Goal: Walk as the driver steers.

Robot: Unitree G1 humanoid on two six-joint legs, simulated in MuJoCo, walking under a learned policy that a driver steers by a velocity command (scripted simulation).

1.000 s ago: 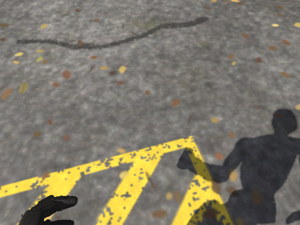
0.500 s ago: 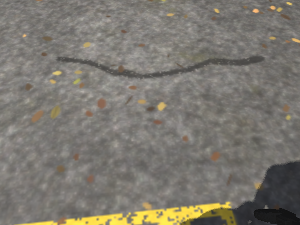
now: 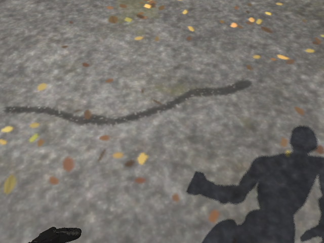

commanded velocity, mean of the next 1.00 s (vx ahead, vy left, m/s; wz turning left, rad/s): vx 0.06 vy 0.00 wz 0.50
